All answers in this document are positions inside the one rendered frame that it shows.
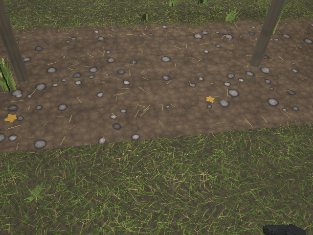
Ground right robot hand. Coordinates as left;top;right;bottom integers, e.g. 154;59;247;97
262;223;308;235

